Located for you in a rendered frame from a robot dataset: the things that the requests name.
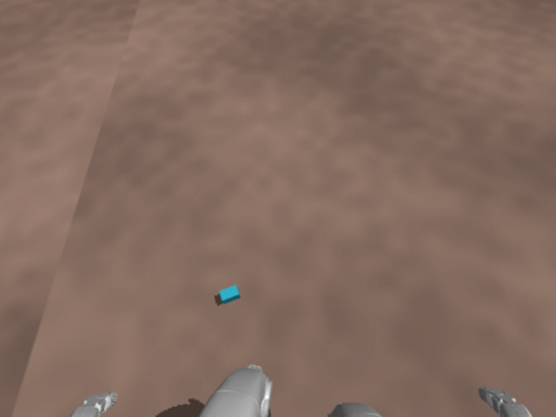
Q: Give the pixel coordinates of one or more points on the right robot hand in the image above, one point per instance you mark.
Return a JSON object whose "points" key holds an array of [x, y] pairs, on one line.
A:
{"points": [[503, 403]]}

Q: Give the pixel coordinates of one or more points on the left robot hand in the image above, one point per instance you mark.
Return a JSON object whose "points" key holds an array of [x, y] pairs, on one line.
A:
{"points": [[95, 405]]}

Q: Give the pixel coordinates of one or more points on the small box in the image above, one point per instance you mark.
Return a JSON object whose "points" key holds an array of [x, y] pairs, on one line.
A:
{"points": [[229, 294]]}

